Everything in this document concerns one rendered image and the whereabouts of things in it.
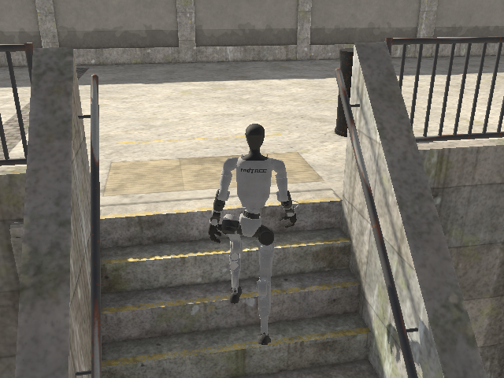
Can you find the stairs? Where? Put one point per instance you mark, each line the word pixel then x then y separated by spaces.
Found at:
pixel 165 291

